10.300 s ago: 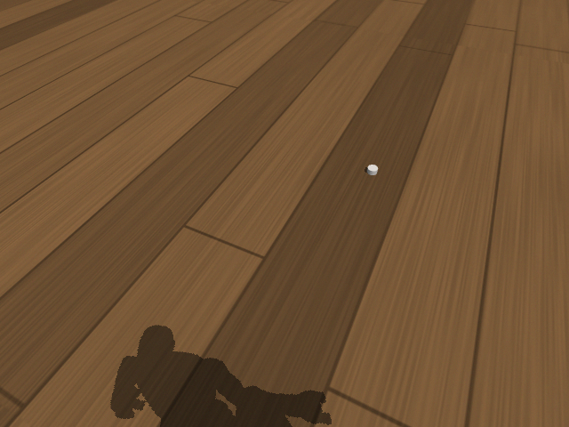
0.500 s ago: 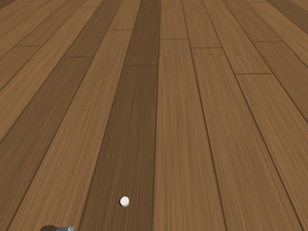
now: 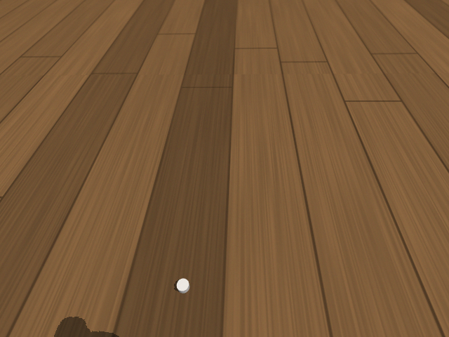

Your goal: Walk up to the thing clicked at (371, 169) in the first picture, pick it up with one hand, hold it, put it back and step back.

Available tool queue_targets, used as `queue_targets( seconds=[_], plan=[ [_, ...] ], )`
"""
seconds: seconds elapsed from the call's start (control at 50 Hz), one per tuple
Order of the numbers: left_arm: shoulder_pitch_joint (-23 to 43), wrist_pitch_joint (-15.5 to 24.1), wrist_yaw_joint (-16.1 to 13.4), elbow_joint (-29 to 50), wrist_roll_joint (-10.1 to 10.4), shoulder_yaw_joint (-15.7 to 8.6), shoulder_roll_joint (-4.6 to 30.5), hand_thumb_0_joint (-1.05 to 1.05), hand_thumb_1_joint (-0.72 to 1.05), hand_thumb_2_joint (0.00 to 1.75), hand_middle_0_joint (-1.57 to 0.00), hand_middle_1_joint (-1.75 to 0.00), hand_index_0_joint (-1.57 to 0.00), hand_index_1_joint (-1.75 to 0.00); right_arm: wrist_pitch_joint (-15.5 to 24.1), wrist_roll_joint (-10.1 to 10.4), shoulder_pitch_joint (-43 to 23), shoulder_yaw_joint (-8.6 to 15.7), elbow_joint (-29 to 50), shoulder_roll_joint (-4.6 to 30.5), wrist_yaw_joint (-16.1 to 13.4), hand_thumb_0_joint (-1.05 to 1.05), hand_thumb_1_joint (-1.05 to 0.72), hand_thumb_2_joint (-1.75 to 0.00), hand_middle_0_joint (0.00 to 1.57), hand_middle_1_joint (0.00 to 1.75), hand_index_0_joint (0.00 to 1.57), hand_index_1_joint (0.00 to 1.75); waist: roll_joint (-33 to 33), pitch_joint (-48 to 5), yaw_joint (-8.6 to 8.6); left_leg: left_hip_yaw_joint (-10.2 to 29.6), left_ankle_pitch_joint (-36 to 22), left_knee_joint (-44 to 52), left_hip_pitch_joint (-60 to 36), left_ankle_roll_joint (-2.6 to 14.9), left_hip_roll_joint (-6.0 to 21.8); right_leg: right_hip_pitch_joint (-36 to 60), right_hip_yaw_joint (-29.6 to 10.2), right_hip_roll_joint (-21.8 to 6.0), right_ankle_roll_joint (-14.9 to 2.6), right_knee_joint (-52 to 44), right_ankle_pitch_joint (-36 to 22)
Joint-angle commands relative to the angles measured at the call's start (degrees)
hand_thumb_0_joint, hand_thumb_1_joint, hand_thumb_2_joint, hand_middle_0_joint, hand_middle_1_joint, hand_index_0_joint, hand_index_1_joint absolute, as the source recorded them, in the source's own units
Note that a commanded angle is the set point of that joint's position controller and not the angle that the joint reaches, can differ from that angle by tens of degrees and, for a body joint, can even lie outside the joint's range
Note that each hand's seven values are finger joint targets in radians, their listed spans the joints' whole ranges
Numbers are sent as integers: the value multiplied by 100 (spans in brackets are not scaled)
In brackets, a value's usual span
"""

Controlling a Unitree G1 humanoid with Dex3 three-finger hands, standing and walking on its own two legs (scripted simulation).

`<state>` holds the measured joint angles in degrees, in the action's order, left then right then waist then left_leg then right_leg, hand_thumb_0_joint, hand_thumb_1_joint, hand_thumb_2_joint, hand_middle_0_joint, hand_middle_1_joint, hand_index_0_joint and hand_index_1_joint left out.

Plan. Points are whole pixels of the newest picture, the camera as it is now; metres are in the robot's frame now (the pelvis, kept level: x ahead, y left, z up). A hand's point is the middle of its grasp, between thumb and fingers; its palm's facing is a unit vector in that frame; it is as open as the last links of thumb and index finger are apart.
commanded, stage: stand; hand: left
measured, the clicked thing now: (183, 285) +0.49 +0.24 -0.77
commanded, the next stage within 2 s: none
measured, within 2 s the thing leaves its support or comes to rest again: neither
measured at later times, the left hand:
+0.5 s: hand out of the picture +0.10 +0.26 -0.15, palm faces -0.03 -0.94 -0.34, open 7.4 cm
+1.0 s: hand out of the picture +0.11 +0.26 -0.15, palm faces -0.02 -0.94 -0.35, open 7.4 cm
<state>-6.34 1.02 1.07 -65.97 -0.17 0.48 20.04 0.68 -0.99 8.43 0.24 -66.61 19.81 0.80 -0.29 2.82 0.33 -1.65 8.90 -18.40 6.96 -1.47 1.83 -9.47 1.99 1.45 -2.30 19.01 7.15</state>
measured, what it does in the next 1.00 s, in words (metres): stands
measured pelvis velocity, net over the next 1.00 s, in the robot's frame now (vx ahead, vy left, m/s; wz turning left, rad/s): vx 0.03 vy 0.01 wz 0.01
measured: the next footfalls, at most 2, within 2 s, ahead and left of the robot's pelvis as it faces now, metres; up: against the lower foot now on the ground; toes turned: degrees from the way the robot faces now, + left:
none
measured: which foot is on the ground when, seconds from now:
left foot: down 0.00-1.00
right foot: down 0.00-1.00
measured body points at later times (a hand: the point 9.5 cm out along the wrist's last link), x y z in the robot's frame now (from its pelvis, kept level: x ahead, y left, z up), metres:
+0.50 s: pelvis +0.02 +0.01 +0.00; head +0.03 +0.00 +0.45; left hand +0.10 +0.31 -0.13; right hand +0.10 -0.29 -0.13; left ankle +0.01 +0.14 -0.75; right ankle +0.04 -0.09 -0.75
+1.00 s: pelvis +0.03 +0.01 +0.00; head +0.04 +0.00 +0.45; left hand +0.11 +0.31 -0.13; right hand +0.11 -0.29 -0.13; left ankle +0.01 +0.14 -0.75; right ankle +0.04 -0.09 -0.75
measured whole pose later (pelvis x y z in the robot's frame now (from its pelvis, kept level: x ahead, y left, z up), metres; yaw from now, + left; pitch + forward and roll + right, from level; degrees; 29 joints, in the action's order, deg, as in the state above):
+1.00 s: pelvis +0.03 +0.01 +0.00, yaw +0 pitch -2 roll +0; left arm -5.1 1.2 0.3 -65.6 -0.3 0.3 19.9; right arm 0.5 -0.7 5.5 -0.5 -65.4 20.1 0.2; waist -0.6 2.4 0.3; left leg -1.4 10.6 -16.4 4.1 -1.0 1.4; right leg -6.4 2.2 1.1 -1.6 17.0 8.9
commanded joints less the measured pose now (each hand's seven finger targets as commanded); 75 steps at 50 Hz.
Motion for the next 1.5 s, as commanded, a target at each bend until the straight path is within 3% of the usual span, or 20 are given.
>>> queue_targets(
  seconds=[0.0, 0.06, 0.2, 0.38, 0.62, 0.88, 0.96, 1.18, 1.48],
  plan=[
    [333, 127, -95, 388, -8, -231, 1260, 0, 90, 90, -20, -30, -20, -30, 143, 11, -226, 174, 362, 1176, -74, 0, -90, -90, 20, 30, 20, 30, 48, -296, -26, 608, 297, 374, 63, 233, 605, -38, -930, -865, 66, -511, 626],
    [304, 131, -94, 375, -2, -219, 1225, 0, 90, 90, -20, -30, -20, -30, 136, 9, -246, 157, 363, 1160, -80, 0, -90, -90, 20, 30, 20, 30, 51, -227, -39, 600, 312, 363, 124, 236, 598, -38, -922, -855, 89, -519, 582],
    [299, 145, -103, 390, -8, -212, 1196, 0, 90, 90, -20, -30, -20, -30, 164, 10, -342, 157, 385, 1225, -93, 0, -90, -90, 20, 30, 20, 30, -62, -440, -34, 589, -207, 374, -6, 217, 652, 238, -824, -885, 94, -355, -309],
    [315, 132, -121, 338, -16, -236, 1225, 0, 90, 90, -20, -30, -20, -30, 138, 35, -423, 137, 370, 1190, -100, 0, -90, -90, 20, 30, 20, 30, 51, -337, -46, 608, -142, 443, -38, 211, 642, 246, -775, -871, 131, -426, -195],
    [342, 125, -140, 351, -21, -248, 1222, 0, 90, 90, -20, -30, -20, -30, 135, 37, -498, 141, 416, 1216, -126, 0, -90, -90, 20, 30, 20, 30, 17, -602, -10, 552, -758, 347, -272, 214, 674, 469, -730, -920, 109, -330, -967],
    [316, 119, -165, 345, -24, -276, 1225, 0, 90, 90, -20, -30, -20, -30, 115, 32, -532, 145, 454, 1229, -135, 0, -90, -90, 20, 30, 20, 30, -4, -545, -39, 553, -710, 364, -297, 214, 668, 491, -714, -923, 120, -405, -907],
    [311, 112, -165, 326, -13, -273, 1213, 0, 90, 90, -20, -30, -20, -30, 106, 46, -527, 133, 460, 1218, -134, 0, -90, -90, 20, 30, 20, 30, 11, -445, -42, 581, -467, 408, -227, 215, 656, 440, -702, -899, 134, -436, -590],
    [350, 119, -170, 372, -25, -274, 1213, 0, 90, 90, -20, -30, -20, -30, 113, 34, -480, 144, 489, 1218, -143, 0, -90, -90, 20, 30, 20, 30, -20, -527, -19, 567, -728, 368, -243, 240, 661, 546, -722, -940, 88, -386, -947],
    [285, 109, -175, 389, -19, -279, 1225, 0, 90, 90, -20, -30, -20, -30, 111, 26, -393, 128, 491, 1202, -142, 0, -90, -90, 20, 30, 20, 30, -22, -469, -29, 577, -658, 425, -264, 225, 664, 455, -710, -923, 82, -381, -774]
  ],
)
